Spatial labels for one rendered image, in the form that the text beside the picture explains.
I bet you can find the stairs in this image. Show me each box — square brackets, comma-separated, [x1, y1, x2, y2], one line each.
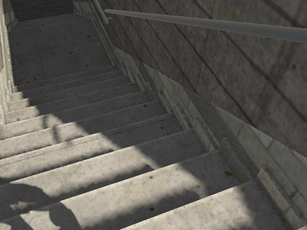
[0, 64, 290, 230]
[10, 13, 88, 32]

